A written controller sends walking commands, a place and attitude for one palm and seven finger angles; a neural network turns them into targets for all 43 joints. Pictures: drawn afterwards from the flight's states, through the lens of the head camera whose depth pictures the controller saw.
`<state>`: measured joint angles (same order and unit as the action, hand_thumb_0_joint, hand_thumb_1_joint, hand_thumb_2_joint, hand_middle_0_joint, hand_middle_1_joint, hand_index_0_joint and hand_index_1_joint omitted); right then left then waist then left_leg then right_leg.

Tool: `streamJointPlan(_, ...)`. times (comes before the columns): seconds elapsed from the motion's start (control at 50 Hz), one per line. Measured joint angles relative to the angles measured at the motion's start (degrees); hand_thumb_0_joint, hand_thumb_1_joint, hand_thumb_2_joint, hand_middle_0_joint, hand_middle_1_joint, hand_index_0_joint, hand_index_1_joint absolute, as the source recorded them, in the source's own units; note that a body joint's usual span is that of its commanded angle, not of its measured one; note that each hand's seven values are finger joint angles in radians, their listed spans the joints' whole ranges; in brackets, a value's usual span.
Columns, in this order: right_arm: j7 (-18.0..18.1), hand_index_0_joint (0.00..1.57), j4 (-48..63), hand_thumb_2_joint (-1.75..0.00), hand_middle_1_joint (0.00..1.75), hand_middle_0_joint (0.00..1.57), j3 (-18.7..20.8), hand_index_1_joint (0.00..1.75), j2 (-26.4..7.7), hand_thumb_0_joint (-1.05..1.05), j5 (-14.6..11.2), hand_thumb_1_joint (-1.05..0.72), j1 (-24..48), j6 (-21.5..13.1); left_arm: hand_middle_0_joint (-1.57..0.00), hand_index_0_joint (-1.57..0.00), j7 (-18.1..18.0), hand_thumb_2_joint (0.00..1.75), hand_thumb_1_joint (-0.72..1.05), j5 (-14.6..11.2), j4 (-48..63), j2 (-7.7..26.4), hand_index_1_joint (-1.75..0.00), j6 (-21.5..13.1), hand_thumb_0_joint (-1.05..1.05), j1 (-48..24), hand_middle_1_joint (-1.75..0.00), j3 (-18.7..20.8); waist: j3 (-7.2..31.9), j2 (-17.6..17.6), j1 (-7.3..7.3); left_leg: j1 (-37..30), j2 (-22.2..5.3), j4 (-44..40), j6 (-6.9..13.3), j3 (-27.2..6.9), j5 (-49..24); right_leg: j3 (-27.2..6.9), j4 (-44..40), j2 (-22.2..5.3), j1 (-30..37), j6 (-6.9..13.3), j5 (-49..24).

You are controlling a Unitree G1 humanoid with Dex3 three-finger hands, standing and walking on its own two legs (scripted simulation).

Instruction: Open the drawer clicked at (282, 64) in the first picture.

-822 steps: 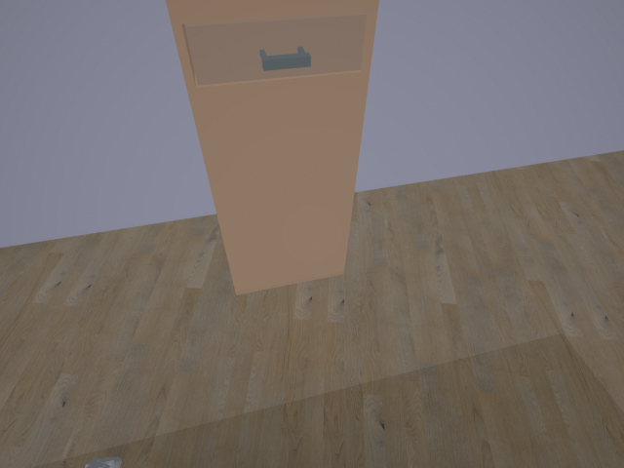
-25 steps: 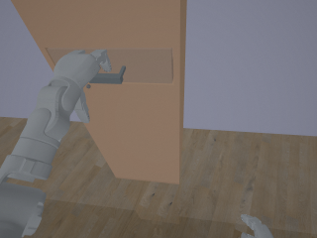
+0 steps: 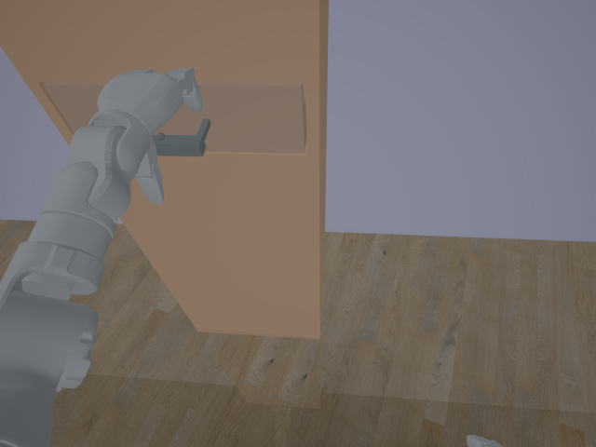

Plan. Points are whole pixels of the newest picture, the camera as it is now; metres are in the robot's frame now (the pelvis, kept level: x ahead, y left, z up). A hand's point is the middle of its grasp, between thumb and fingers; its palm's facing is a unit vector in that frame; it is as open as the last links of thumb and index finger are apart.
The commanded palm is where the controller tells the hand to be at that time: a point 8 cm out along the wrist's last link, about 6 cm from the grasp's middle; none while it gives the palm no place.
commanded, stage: move the hooked fingers above the handle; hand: left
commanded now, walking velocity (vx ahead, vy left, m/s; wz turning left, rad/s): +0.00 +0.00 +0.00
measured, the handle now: (173, 135) +0.52 +0.21 +0.14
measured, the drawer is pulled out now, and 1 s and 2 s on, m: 0.00 0.00 0.00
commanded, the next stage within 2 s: lower the fingers behind the handle in 0.80 s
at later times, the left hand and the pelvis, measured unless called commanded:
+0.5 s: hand (158, 124) +0.48 +0.20 +0.19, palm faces +0.00 -0.03 -1.00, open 13.8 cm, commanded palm +0.46 +0.21 +0.25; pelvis +0.00 +0.01 +0.00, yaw -1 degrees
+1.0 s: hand (161, 123) +0.48 +0.19 +0.19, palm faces +0.00 -0.02 -1.00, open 13.8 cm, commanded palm +0.46 +0.20 +0.25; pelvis -0.01 +0.01 +0.00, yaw -1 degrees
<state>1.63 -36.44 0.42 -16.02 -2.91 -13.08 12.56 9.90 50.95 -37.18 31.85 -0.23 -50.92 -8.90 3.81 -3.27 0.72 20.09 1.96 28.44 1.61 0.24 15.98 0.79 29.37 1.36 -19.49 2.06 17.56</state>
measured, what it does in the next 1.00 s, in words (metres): stands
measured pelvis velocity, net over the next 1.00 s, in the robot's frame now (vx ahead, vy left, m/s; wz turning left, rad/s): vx -0.01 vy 0.01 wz -0.02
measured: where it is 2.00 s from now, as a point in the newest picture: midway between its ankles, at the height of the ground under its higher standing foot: outside the picture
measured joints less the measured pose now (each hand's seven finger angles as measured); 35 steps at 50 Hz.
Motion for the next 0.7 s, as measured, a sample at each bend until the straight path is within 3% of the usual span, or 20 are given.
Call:
streamJointPlan(0.18,0.24,0.2,-0.82,-0.9,0.3,0.2,0.64,0.3,0.38,0.0,0.28,-0.91,-2.44,0.29,-0.32,-0.32,-1.75,0.3,-0.49,1.72,-7.17,0.03,-1.2,-1.43,0.0,-4.81,-1.2,0.92,0.85,0.17,1.5,2.07,-0.23,0.86,0.18,0.69,0.4,-0.66,0.56,0.22,-2.16,-0.17,-0.03)
streamJointPlan(0.34,-0.1,0.2,-1.23,-0.9,0.3,0.2,1.02,0.3,0.54,0.0,0.37,-0.91,-4.11,0.9,-0.34,-0.34,-2.71,0.3,-0.48,2.38,-7.15,0.25,-1.21,-1.86,0.0,-4.0,-1.22,2.39,1.37,-0.12,1.68,2.15,-0.41,0.9,0.35,1.37,0.46,-1.34,0.52,0.39,-2.42,-0.33,-0.28)
streamJointPlan(0.48,0.31,0.2,-1.06,-0.9,0.3,0.2,0.44,0.3,0.69,0.0,-0.05,-0.91,-3.27,0.78,-0.33,-0.32,-2.79,0.3,-0.49,2.78,-9.3,0.66,-1.2,-0.51,0.0,-4.76,-1.21,2.33,1.15,-0.06,1.93,2.01,-0.48,0.97,0.39,1.37,0.23,-1.33,0.39,0.46,-2.19,-0.37,-0.62)
streamJointPlan(0.7,0.87,0.2,-0.46,-0.9,0.3,0.2,0.5,0.3,0.47,0.0,-0.19,-0.91,-2.13,-0.05,-0.32,-0.32,-1.82,0.3,-0.49,2.2,-8.72,0.48,-1.2,-1.74,0.0,-5.34,-1.2,0.89,1.27,0.48,1.48,1.97,-0.33,1.34,0.45,0.89,0.12,-0.83,0.43,0.3,-1.84,-0.42,-0.7)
